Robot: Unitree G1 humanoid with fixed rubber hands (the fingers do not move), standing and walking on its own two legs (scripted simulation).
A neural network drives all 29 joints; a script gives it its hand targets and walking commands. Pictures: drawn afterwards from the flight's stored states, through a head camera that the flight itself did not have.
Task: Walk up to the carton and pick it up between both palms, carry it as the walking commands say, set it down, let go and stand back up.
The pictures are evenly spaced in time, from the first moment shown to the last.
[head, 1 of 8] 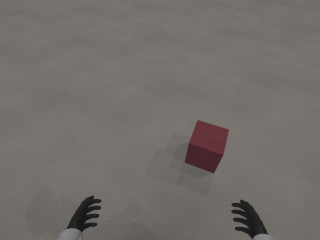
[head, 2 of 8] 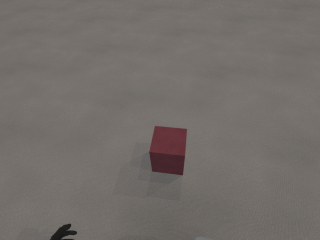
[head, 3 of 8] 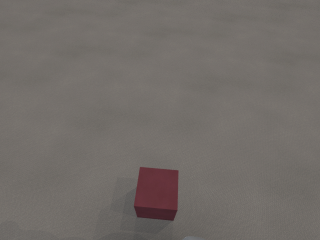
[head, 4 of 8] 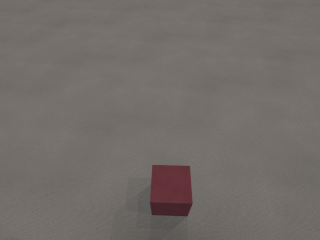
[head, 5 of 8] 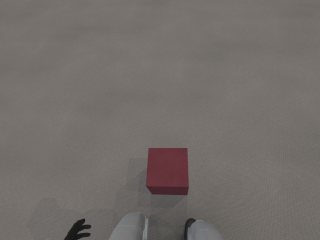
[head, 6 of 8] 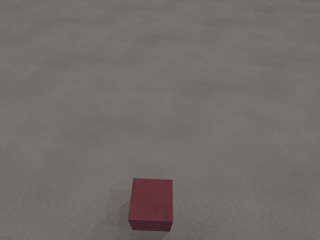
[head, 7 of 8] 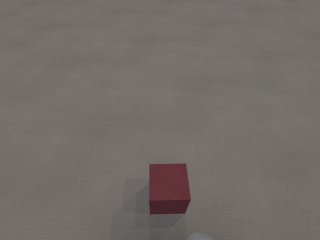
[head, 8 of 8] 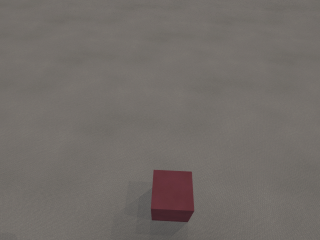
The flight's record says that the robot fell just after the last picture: no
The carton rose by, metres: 0.00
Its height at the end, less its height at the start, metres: +0.00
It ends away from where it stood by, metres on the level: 0.00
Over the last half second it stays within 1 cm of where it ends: yes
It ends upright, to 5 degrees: yes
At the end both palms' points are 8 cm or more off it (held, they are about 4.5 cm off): yes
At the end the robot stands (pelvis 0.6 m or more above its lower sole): yes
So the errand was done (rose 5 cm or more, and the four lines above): no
